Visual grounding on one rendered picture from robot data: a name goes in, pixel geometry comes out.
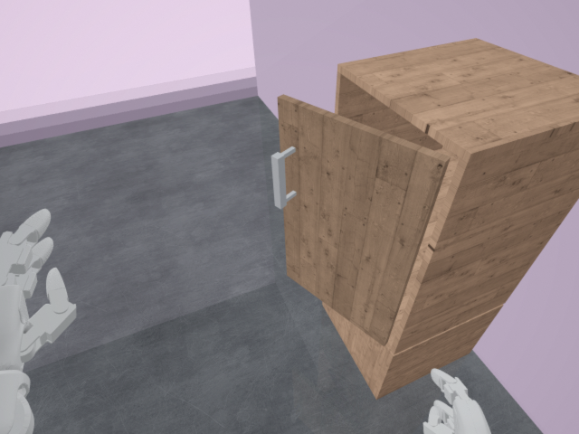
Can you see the right robot hand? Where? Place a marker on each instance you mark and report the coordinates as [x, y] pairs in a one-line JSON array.
[[465, 416]]

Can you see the left robot forearm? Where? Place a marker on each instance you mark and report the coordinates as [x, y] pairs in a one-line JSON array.
[[16, 416]]

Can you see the handle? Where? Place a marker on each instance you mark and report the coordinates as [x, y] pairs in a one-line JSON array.
[[279, 178]]

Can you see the left robot hand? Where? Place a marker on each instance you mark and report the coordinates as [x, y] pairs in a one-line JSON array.
[[21, 258]]

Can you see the cupboard door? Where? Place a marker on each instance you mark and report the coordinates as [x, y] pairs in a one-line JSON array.
[[364, 200]]

